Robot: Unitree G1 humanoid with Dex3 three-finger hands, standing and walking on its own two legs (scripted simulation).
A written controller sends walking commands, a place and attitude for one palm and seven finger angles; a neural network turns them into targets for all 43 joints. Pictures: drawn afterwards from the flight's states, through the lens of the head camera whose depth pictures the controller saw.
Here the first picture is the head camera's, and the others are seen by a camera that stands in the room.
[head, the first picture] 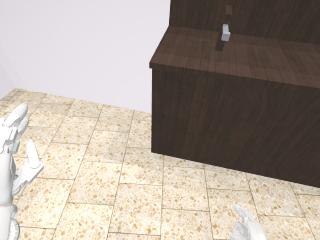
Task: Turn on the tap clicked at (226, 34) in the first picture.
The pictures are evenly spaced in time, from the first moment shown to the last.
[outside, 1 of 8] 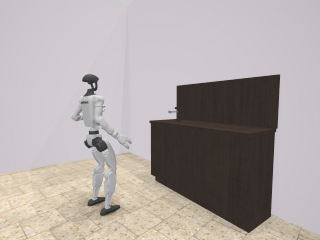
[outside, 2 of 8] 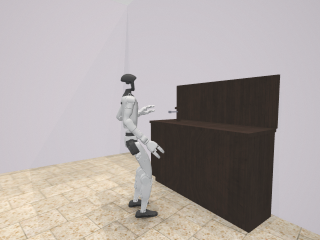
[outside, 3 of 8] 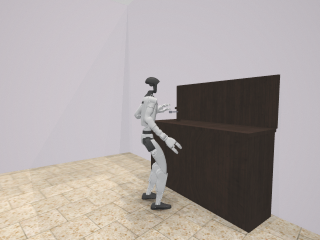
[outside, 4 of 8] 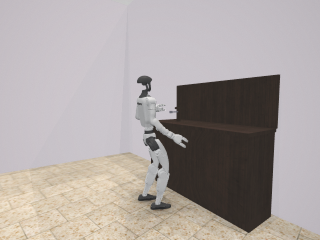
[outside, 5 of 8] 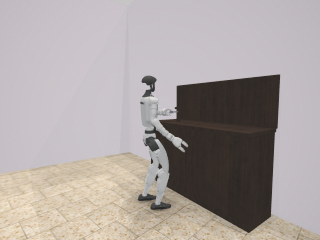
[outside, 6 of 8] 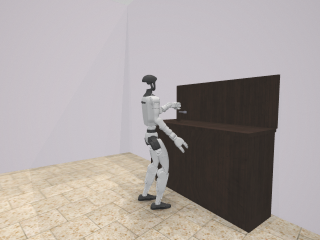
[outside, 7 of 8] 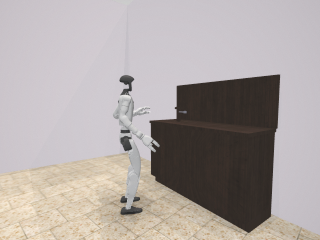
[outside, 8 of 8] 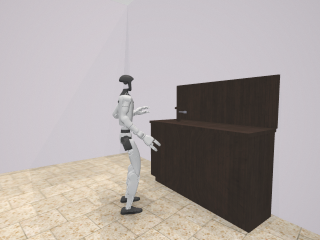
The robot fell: no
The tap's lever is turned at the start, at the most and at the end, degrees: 0 82 81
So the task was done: yes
